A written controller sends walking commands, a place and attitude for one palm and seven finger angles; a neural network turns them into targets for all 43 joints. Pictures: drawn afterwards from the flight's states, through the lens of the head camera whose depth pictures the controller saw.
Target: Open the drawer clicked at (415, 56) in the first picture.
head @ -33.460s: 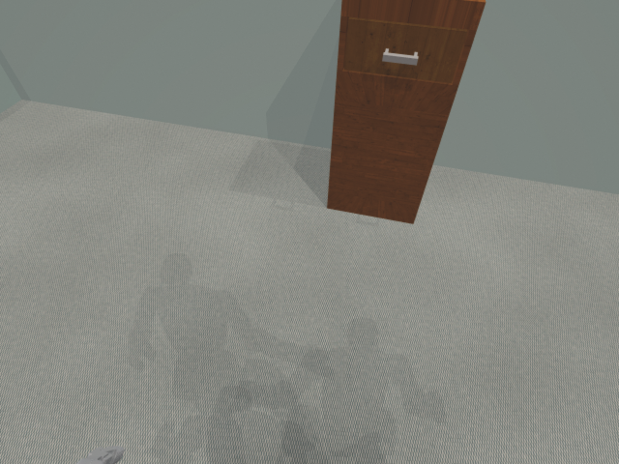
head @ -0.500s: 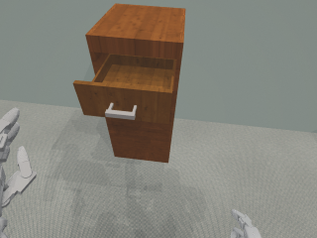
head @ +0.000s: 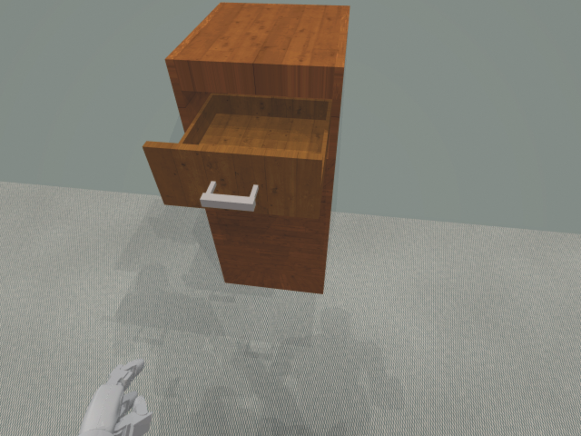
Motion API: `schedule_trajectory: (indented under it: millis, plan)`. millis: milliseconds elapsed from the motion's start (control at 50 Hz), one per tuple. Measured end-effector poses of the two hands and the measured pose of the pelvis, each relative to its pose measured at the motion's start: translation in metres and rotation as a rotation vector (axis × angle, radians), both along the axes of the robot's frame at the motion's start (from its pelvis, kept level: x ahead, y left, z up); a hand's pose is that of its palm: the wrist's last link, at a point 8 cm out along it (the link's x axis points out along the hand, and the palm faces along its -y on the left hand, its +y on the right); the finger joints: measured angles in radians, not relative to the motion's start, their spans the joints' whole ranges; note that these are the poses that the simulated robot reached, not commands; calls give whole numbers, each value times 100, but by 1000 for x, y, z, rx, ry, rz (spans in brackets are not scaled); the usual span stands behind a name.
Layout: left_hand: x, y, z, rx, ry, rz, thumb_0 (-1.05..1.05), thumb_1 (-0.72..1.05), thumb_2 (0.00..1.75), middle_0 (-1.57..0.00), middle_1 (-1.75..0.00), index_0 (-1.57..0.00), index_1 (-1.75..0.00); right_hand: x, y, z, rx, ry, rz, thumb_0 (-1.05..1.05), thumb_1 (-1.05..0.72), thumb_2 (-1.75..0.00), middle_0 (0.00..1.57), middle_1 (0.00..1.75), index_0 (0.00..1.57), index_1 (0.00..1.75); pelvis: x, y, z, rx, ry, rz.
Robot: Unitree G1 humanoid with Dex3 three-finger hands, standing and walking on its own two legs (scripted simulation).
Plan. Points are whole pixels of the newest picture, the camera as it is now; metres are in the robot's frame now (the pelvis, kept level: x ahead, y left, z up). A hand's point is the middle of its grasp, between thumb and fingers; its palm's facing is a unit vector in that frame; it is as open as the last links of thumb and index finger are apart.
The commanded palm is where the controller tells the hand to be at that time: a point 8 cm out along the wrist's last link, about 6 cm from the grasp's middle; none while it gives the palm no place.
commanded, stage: let the arm hang, fingers relaxed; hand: left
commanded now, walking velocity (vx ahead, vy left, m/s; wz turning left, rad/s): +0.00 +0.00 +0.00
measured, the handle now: (230, 195) +0.56 +0.14 +0.00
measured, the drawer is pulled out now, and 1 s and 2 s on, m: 0.23 0.23 0.23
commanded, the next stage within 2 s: look to check the result in 0.92 s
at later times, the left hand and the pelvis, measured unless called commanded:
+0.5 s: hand out of the picture +0.00 +0.19 -0.15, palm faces +0.02 -0.97 -0.23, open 7.3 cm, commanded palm none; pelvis +0.02 +0.01 +0.02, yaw -1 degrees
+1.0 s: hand out of the picture +0.08 +0.20 -0.14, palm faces -0.02 -0.97 -0.26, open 7.3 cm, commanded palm none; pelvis +0.03 +0.00 +0.03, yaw -2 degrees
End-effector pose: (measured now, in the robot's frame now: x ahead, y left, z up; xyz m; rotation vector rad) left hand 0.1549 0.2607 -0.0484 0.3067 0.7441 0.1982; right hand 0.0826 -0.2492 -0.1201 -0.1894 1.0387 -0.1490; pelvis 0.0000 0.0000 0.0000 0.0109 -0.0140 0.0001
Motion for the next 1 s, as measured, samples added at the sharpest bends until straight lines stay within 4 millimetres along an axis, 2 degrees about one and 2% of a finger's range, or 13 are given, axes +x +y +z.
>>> schedule_trajectory:
  millis: [20,60,80,100,220,280,340,400,460,640,800,1000]
  plan:
    - [-16,-10,-24,-41,115,0,1,91,90,-20,-29,-20,-30,-7,3,-1,6,31,-11,1,-91,-90,20,30,20,30,1,-1,1,1,-1,-4]
    - [-52,-31,-58,-121,309,-2,1,91,90,-20,-29,-20,-30,-25,9,-2,14,99,-33,1,-91,-90,20,30,20,30,3,-2,4,0,-5,-9]
    - [-70,-42,-70,-159,391,1,1,91,90,-20,-29,-20,-30,-35,12,-1,17,137,-44,1,-91,-90,20,30,20,30,4,-3,6,-2,-7,-10]
    - [-84,-42,-76,-173,432,50,0,94,90,-20,-29,-20,-30,-45,15,-1,19,179,-51,1,-91,-90,19,30,20,30,5,-3,8,-6,-7,-8]
    - [-148,-29,-80,-178,632,142,-1,99,90,-21,-30,-21,-30,-98,35,2,44,405,-76,1,-91,-90,20,30,20,30,12,-3,18,-20,-7,-3]
    - [-168,-24,-75,-167,699,167,-1,97,90,-21,-30,-21,-30,-111,42,2,60,458,-92,1,-91,-90,20,30,20,30,15,0,21,-19,-11,-5]
    - [-179,-20,-71,-157,740,180,0,95,90,-20,-29,-20,-30,-116,49,0,74,477,-101,1,-91,-90,20,30,20,30,16,4,22,-17,-14,-9]
    - [-179,-19,-68,-150,752,181,0,93,90,-20,-29,-20,-30,-114,54,-2,87,473,-106,1,-91,-90,20,30,20,30,17,6,23,-15,-14,-15]
    - [-171,-19,-68,-147,739,173,0,92,90,-20,-29,-20,-30,-108,57,-4,98,454,-106,1,-91,-90,20,30,20,30,18,8,24,-12,-13,-19]
    - [-123,-26,-68,-154,624,123,0,91,90,-20,-29,-20,-30,-81,57,-7,103,372,-102,0,-91,-90,20,30,20,30,22,9,24,-6,-16,-27]
    - [-90,-25,-65,-139,549,90,0,92,90,-20,-29,-20,-30,-67,41,-5,76,336,-111,1,-92,-90,20,30,20,30,26,6,25,-7,-27,-32]
    - [-79,-12,-60,-101,552,86,0,91,90,-20,-29,-20,-30,-65,16,0,30,354,-116,0,-91,-90,20,30,20,30,31,2,26,-9,-25,-35]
